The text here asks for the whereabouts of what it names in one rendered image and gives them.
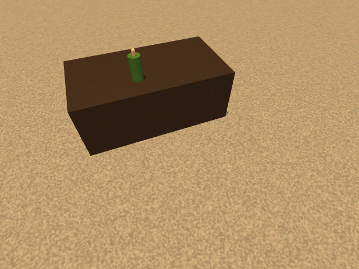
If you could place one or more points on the bottle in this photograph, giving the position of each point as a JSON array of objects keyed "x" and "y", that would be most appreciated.
[{"x": 134, "y": 60}]

